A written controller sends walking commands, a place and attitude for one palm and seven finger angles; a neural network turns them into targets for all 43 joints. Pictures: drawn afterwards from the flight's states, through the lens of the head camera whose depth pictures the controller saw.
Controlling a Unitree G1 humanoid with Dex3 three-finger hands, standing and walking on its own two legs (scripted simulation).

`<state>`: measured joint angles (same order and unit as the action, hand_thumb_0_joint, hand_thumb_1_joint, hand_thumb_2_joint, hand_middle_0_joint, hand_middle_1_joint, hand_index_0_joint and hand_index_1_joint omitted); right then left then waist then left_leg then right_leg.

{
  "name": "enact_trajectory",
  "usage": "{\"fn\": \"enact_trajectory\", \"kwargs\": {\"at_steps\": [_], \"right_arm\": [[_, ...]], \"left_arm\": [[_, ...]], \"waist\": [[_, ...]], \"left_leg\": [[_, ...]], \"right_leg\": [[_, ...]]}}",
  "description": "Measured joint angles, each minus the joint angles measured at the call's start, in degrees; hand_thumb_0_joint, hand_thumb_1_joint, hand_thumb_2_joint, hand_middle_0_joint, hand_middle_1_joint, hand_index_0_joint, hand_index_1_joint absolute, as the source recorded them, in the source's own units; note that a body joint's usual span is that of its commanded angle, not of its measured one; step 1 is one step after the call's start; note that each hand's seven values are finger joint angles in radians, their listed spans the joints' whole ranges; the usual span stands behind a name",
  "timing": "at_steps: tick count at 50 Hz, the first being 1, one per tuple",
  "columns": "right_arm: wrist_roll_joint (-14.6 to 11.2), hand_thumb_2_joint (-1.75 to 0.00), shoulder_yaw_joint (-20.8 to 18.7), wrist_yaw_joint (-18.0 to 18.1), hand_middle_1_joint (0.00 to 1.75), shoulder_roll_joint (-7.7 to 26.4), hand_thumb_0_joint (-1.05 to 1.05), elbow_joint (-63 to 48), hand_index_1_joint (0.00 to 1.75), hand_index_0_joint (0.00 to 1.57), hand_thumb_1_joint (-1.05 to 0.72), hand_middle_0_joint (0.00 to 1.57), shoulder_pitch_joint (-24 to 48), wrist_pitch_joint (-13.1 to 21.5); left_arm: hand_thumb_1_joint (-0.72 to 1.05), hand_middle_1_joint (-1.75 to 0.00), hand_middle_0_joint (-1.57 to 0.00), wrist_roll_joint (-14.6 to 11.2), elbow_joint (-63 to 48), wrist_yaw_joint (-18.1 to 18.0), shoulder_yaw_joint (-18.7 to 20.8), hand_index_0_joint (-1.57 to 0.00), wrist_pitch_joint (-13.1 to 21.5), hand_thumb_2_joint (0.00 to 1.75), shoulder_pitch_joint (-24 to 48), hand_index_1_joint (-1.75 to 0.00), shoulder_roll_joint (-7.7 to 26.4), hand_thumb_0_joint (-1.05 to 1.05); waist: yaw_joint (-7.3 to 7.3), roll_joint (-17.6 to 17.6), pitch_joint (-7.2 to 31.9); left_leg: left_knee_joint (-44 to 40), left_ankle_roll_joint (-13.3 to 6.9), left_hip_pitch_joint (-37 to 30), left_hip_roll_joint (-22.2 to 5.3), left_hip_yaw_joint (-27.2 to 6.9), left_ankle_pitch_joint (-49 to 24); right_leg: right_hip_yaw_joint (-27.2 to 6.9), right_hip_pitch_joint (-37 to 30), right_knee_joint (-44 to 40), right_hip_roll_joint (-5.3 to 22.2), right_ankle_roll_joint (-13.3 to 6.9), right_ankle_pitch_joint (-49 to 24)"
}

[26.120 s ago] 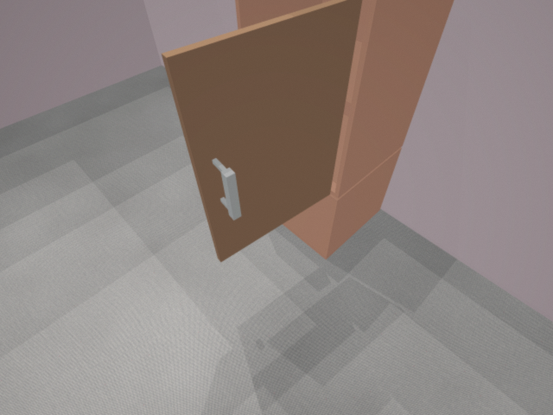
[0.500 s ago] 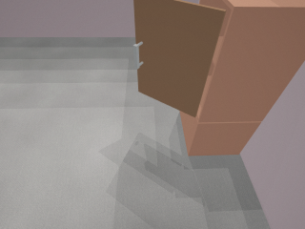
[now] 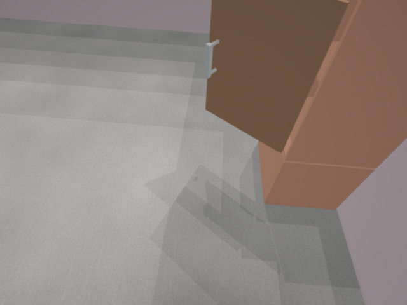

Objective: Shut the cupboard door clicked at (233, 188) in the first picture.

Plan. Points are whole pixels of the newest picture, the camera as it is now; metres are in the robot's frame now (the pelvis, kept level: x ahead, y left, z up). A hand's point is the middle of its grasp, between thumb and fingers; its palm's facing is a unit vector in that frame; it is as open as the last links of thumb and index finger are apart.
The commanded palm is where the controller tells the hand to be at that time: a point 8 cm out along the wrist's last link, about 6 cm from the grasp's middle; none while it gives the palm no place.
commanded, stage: walk to a spot facing it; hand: left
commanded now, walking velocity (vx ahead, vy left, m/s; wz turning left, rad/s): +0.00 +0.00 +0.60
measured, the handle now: (211, 59) +0.97 +0.00 -0.04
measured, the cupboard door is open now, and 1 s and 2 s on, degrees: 54 54 54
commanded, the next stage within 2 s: none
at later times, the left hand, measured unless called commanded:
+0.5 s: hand out of the picture +0.04 +0.21 -0.15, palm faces +0.29 -0.91 -0.30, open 7.3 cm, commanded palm none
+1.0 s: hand out of the picture +0.00 +0.20 -0.15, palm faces +0.59 -0.76 -0.27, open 7.4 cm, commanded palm none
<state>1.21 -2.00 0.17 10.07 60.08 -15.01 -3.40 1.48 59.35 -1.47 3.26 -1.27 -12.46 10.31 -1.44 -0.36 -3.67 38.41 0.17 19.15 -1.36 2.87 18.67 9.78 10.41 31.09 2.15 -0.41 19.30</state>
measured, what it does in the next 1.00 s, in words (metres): steps on the spot, turning left: right foot, then left foot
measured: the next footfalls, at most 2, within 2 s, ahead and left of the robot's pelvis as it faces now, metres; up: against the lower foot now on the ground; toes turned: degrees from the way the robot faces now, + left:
right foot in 0.46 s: +0.06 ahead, -0.16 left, +0.00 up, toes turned +17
left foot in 0.72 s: -0.02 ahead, +0.11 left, +0.00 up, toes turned +31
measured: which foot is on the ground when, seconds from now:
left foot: down 0.00-0.44, up 0.46-0.70, down 0.72-0.98, up 1.00-1.00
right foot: down 0.00-0.06, up 0.08-0.44, down 0.46-0.72, up 0.74-0.96, down 0.98-1.00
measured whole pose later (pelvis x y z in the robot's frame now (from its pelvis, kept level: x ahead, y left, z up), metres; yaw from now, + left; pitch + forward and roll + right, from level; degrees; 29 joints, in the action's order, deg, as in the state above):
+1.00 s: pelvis +0.06 -0.02 -0.01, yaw +38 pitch +1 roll +1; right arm 1.6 -2.4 -0.5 12.7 52.7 -15.7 -2.2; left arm 2.0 48.5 1.8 4.2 0.4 -12.9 14.1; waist -0.5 -0.5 -3.5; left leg 41.1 -0.1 18.1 0.7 -6.0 26.5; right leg 4.7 20.4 36.9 3.2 1.1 19.4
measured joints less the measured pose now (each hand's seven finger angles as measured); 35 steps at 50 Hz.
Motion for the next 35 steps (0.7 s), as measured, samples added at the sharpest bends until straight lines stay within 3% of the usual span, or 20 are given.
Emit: {"fn": "enact_trajectory", "kwargs": {"at_steps": [1,3,6,10,17,22,23,25,28,31,35], "right_arm": [[-0.03,-0.89,-0.16,-0.17,0.30,-0.10,0.00,-0.50,0.30,0.20,-0.90,0.20,-0.28,-0.09],[0.11,-0.89,-0.28,-0.37,0.30,-0.37,0.00,-1.42,0.30,0.20,-0.90,0.20,-0.44,0.12],[0.67,-0.89,-0.11,0.13,0.30,-0.53,0.00,-3.05,0.30,0.20,-0.90,0.20,0.02,1.04],[0.77,-0.89,0.17,0.74,0.30,-0.27,0.00,-4.27,0.30,0.20,-0.90,0.20,0.10,1.73],[0.87,-0.89,-0.71,0.41,0.30,1.59,0.00,-5.18,0.30,0.20,-0.90,0.20,0.59,0.87],[0.51,-0.89,-2.07,-0.05,0.30,3.13,0.00,-6.45,0.30,0.20,-0.90,0.20,0.90,-0.40],[0.30,-0.89,-2.39,-0.17,0.30,3.23,0.00,-6.79,0.30,0.20,-0.90,0.20,1.03,-0.63],[0.44,-0.89,-3.34,-0.40,0.30,4.70,0.00,-7.23,0.30,0.20,-0.90,0.20,2.01,-1.17],[0.46,-0.89,-3.87,-0.99,0.30,5.91,0.01,-8.05,0.30,0.20,-0.90,0.20,2.79,-1.38],[0.01,-0.89,-3.45,-1.55,0.30,5.58,0.01,-9.01,0.30,0.20,-0.90,0.20,3.38,-1.11],[-0.23,-0.89,-2.33,-1.92,0.30,5.13,0.01,-9.76,0.30,0.19,-0.91,0.20,4.16,-0.51]], "left_arm": [[0.91,-0.30,-0.20,0.08,-0.51,-0.01,0.24,-0.20,-0.10,0.90,0.03,-0.30,0.13,0.00],[0.91,-0.30,-0.20,-0.08,-1.48,0.07,0.71,-0.20,-0.50,0.90,0.19,-0.30,0.63,0.00],[0.91,-0.30,-0.20,-0.16,-2.57,-0.16,0.99,-0.20,-1.89,0.90,0.96,-0.30,1.24,0.00],[0.91,-0.30,-0.20,-0.07,-4.31,0.26,1.42,-0.20,-1.86,0.90,2.55,-0.30,2.16,0.00],[0.91,-0.30,-0.20,-0.12,-8.25,0.67,1.44,-0.20,-1.40,0.90,5.34,-0.30,3.13,0.00],[0.91,-0.30,-0.20,-0.27,-10.51,0.69,0.87,-0.20,-0.55,0.90,4.98,-0.30,3.71,0.00],[0.91,-0.30,-0.20,-0.01,-11.02,0.58,0.89,-0.20,-0.14,0.90,4.30,-0.30,4.16,0.00],[0.91,-0.30,-0.20,0.27,-10.31,0.17,0.55,-0.20,-0.46,0.90,3.95,-0.30,3.25,0.00],[0.91,-0.30,-0.20,0.36,-9.32,-0.03,0.26,-0.20,-0.70,0.90,2.31,-0.30,2.28,0.00],[0.91,-0.30,-0.20,0.54,-8.78,0.14,0.14,-0.20,-0.43,0.90,1.30,-0.30,2.39,0.00],[0.91,-0.30,-0.20,0.31,-9.17,0.57,0.16,-0.20,0.03,0.90,0.15,-0.30,2.86,0.00]], "waist": [[-0.09,0.29,-0.26],[0.17,1.73,-0.75],[0.15,2.17,-1.26],[-0.24,1.39,-1.25],[-0.77,-0.60,-0.61],[-0.80,-0.79,0.50],[-0.18,0.38,0.95],[-0.35,-1.11,0.03],[-0.78,-1.46,-0.81],[-1.04,0.49,-1.88],[-0.13,2.58,-2.94]], "left_leg": [[0.17,0.18,-0.04,-0.25,0.35,0.06],[0.00,-1.87,0.06,1.05,0.59,-1.36],[-1.25,-3.87,0.58,2.37,0.06,-1.38],[-7.17,-3.89,-0.16,3.17,-2.41,-5.52],[-12.25,-2.65,0.32,3.79,-8.40,-9.97],[-9.73,-0.74,3.04,5.69,-12.30,-9.71],[-6.41,-0.10,4.86,6.76,-11.67,-5.79],[6.63,0.69,8.95,6.58,-10.17,3.17],[21.09,1.65,11.76,4.60,-5.69,5.74],[18.16,2.49,8.95,2.22,-2.09,6.80],[2.47,2.05,1.70,0.94,0.28,2.61]], "right_leg": [[0.80,0.26,1.51,0.55,0.29,1.03],[1.38,1.71,5.57,2.55,1.11,3.14],[-3.78,7.99,19.42,1.67,1.86,10.30],[-7.93,14.00,29.07,0.34,2.91,6.38],[-10.43,13.53,19.38,-0.38,3.76,5.00],[-10.77,5.72,0.78,-1.45,2.31,1.88],[-11.59,4.97,-2.53,-0.53,1.15,-0.43],[-9.89,5.16,-0.52,-0.37,1.17,-2.13],[-7.73,3.33,-0.57,0.97,1.75,-1.00],[-5.76,2.05,-0.38,3.23,2.14,-0.06],[-2.76,2.33,3.57,6.05,3.25,3.04]]}}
